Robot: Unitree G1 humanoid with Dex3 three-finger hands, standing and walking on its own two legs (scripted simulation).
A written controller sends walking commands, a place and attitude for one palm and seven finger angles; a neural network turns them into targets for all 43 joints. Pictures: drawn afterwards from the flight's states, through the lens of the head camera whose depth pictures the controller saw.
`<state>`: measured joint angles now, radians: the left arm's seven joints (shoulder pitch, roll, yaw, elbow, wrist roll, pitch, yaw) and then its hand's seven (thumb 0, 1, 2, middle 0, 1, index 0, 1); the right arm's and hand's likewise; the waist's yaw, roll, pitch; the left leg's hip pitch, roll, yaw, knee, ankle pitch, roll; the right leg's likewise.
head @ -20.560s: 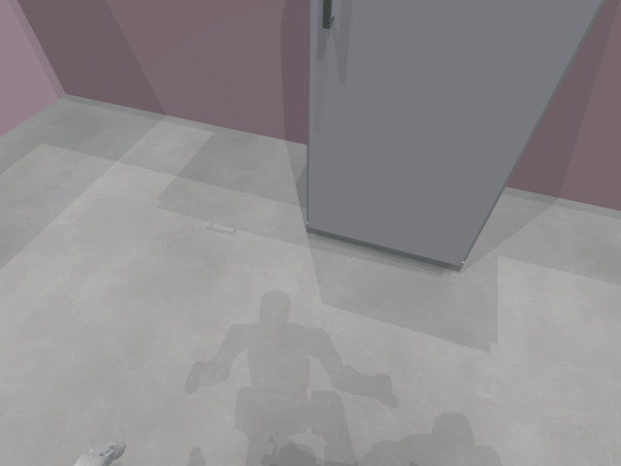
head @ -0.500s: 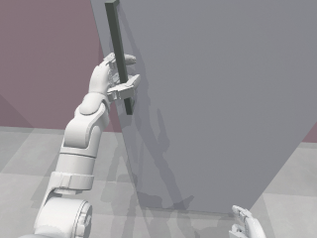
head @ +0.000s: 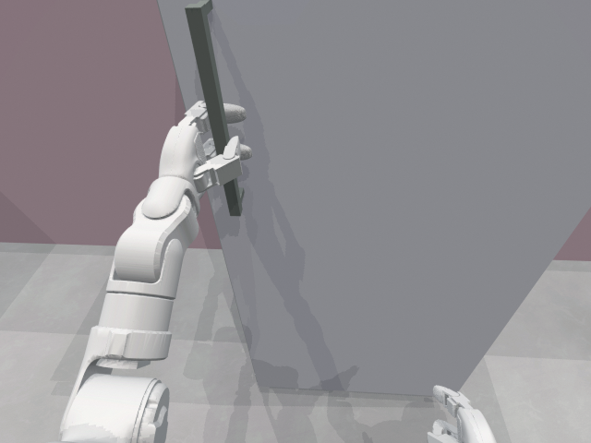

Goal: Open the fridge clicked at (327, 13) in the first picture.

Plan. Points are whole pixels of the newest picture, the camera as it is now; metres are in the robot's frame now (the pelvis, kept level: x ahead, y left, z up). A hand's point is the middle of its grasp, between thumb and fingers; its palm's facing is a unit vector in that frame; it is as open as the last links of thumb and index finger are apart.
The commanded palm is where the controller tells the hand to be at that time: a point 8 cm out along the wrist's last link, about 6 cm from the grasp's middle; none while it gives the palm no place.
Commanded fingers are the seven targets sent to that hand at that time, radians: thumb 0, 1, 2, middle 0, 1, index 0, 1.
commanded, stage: grip the handle and tug to test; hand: left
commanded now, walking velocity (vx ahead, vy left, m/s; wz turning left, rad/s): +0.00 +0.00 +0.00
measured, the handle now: (223, 124) +0.45 +0.11 +0.25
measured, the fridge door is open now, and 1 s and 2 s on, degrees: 0 16 27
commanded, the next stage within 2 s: pull the door a little, standing still in 0.30 s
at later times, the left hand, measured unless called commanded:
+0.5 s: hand (231, 186) +0.34 +0.08 +0.23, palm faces -0.06 -1.00 -0.04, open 5.9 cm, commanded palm +0.31 +0.14 +0.23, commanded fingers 0.00 0.90 0.90 -0.45 -1.40 -0.45 -1.40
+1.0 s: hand (231, 264) +0.24 +0.07 +0.21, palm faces -0.10 -0.97 -0.21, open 7.2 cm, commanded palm +0.22 +0.12 +0.23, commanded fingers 0.00 0.90 0.90 -0.45 -1.40 -0.45 -1.40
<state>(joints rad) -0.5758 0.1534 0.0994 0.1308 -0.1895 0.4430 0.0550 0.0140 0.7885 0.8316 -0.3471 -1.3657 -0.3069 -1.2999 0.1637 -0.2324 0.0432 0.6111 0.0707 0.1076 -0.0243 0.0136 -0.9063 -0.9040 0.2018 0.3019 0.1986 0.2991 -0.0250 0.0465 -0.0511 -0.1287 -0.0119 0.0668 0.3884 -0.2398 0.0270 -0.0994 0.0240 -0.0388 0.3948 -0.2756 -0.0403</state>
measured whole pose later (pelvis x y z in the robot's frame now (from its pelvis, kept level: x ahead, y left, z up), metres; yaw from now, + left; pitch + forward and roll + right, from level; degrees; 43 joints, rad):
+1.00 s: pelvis -0.06 +0.00 +0.00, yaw +0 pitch -1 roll +0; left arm -0.10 0.24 -0.10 -0.43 -0.07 0.03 0.08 -0.05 0.72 0.77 -0.41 -1.40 -0.13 -1.07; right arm 0.12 -0.21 0.00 0.54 0.03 0.17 -0.04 0.01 -0.91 -0.90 0.20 0.30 0.20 0.30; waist -0.02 0.07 0.08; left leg -0.26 0.01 0.06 0.45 -0.18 0.03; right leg -0.22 0.04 -0.05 0.43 -0.20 -0.04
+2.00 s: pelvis -0.12 -0.14 +0.00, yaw +20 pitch +0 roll +5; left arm -0.15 0.23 -0.09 -0.52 -0.02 -0.07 0.06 -0.08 0.66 0.84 -0.55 -1.41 -0.13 -1.08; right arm 0.04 -0.13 0.02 0.54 0.00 0.00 0.01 0.01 -0.91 -0.90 0.20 0.30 0.20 0.30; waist -0.04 -0.06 0.23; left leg -0.34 -0.03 0.03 0.95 -0.52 0.00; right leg -0.30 0.00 -0.17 0.42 -0.14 -0.15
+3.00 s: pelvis -0.06 -0.47 -0.01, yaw +48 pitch -3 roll -3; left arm -0.19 0.30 0.17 -0.41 -0.10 -0.07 0.11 -0.04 0.70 0.84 -0.59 -1.41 -0.17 -1.29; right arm 0.09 -0.15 0.02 0.58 0.05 -0.05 0.00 0.01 -0.90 -0.90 0.20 0.30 0.20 0.30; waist 0.03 0.07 0.25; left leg -0.30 0.16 -0.12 0.59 -0.24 -0.09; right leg -0.16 -0.01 -0.03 0.45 -0.22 0.05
